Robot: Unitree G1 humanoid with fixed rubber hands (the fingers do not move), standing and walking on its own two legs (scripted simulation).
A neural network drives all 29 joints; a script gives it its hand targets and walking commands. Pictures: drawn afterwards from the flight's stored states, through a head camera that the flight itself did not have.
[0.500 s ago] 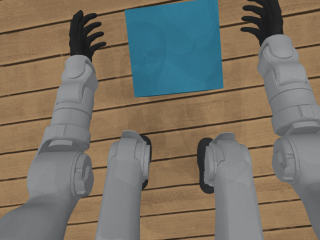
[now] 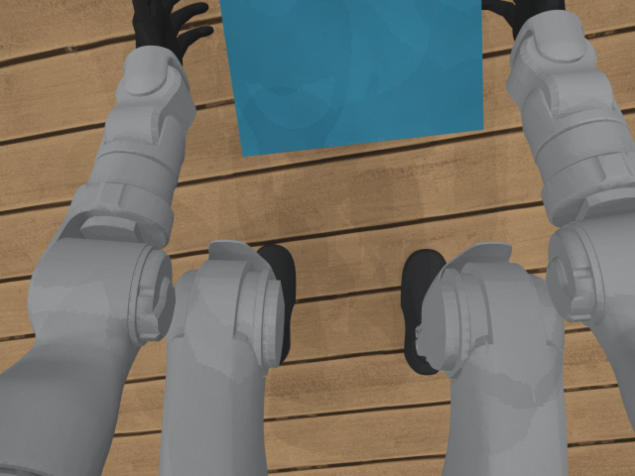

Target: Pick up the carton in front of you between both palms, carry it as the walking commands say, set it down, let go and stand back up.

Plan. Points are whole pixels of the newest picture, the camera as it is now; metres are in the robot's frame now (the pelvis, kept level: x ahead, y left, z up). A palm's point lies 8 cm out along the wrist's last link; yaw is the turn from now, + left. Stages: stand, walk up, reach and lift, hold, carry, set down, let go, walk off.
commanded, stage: reach and lift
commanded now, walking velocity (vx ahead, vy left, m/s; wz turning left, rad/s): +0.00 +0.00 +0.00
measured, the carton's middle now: (347, 54) +0.51 +0.00 -0.24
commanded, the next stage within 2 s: none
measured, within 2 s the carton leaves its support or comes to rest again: leaves its support in 0.64 s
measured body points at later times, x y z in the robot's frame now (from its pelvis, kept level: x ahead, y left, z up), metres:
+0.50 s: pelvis -0.01 +0.00 +0.01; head +0.36 -0.01 +0.26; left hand +0.53 +0.16 -0.18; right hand +0.54 -0.15 -0.18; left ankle +0.12 +0.13 -0.33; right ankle +0.11 -0.13 -0.33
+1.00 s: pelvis -0.01 +0.00 +0.06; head +0.26 -0.02 +0.42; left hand +0.50 +0.15 -0.02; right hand +0.51 -0.15 -0.02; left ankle +0.12 +0.13 -0.33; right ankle +0.11 -0.13 -0.33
